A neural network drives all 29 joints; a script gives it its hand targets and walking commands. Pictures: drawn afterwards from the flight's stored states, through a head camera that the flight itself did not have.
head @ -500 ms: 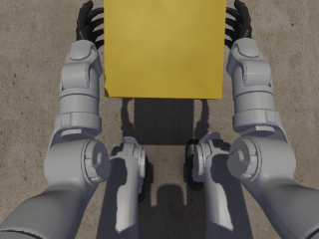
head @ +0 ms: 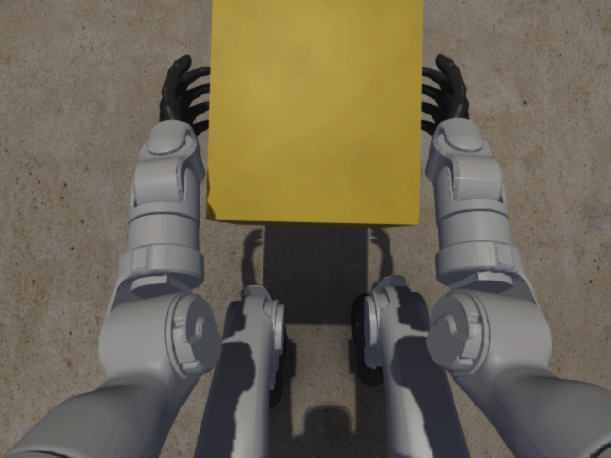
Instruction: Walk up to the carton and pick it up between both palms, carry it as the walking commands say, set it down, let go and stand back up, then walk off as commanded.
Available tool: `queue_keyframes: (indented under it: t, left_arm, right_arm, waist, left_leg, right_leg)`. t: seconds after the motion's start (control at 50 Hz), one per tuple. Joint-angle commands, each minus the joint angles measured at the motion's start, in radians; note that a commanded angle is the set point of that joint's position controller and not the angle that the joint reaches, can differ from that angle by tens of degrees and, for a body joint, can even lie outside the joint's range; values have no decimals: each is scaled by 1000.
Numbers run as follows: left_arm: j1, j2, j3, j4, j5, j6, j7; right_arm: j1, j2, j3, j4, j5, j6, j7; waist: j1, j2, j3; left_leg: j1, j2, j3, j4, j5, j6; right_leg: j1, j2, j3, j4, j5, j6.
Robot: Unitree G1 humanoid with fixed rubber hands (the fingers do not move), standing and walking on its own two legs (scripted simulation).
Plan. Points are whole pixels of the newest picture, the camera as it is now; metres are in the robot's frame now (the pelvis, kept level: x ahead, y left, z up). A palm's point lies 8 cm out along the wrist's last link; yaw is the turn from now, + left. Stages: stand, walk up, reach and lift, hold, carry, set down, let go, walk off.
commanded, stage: reach and lift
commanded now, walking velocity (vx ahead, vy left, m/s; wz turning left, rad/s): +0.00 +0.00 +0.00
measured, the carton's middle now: (313, 122) +0.52 +0.00 -0.13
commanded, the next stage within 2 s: none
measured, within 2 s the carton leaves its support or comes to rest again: neither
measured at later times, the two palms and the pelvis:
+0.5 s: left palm (153, 116) +0.47 +0.16 +0.02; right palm (478, 113) +0.47 -0.16 +0.01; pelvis +0.02 +0.00 +0.06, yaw +0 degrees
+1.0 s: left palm (113, 100) +0.45 +0.15 +0.10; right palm (529, 98) +0.44 -0.17 +0.09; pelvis +0.04 +0.00 +0.13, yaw +0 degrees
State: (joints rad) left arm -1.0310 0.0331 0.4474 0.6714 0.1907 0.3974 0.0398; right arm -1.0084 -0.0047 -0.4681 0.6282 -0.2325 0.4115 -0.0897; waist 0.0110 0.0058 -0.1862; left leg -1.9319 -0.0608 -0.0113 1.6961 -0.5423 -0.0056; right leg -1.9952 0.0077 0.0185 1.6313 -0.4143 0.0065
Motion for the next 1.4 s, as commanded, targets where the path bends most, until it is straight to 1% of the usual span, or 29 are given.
queue_keyframes:
  t: [0.0, 0.32, 0.7, 1.04, 1.38]
  left_arm:
    - [-656, -1039, -525, -4, -192, -22, -324]
    - [-546, -1083, -541, -12, -174, -26, -331]
    - [-386, -1115, -562, -28, -144, -38, -350]
    - [-224, -1146, -579, -47, -112, -46, -363]
    - [-84, -1157, -598, -89, -79, -31, -374]
  right_arm:
    - [-679, 1041, 558, 14, 194, -31, 302]
    - [-566, 1077, 573, 17, 179, -38, 317]
    - [-408, 1123, 607, 2, 158, -51, 334]
    - [-248, 1150, 637, -30, 134, -58, 353]
    - [-108, 1150, 664, -76, 115, -39, 375]
  waist:
    - [2, -21, -1045]
    - [2, -18, -978]
    - [4, -20, -887]
    - [2, -17, -774]
    - [2, -15, -642]
  left_leg:
    - [405, -108, 49, -235, 246, -10]
    - [538, -108, 29, -357, 254, -12]
    - [692, -101, 9, -526, 291, -8]
    - [868, -84, -18, -709, 356, -3]
    - [1087, -63, -37, -905, 416, 8]
  right_leg:
    - [804, 136, -57, -108, 229, 0]
    - [913, 136, -42, -232, 235, -5]
    - [1112, 129, -11, -409, 283, -11]
    - [1303, 115, 17, -593, 343, -18]
    - [1501, 93, 43, -801, 395, -23]
